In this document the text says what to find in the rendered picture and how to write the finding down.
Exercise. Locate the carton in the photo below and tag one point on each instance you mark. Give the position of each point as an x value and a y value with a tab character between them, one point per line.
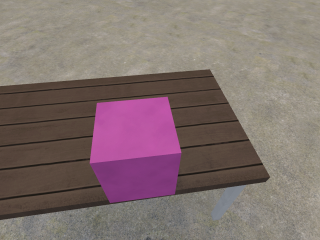
135	152

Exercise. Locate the table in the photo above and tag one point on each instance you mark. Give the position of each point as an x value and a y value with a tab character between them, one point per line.
46	134

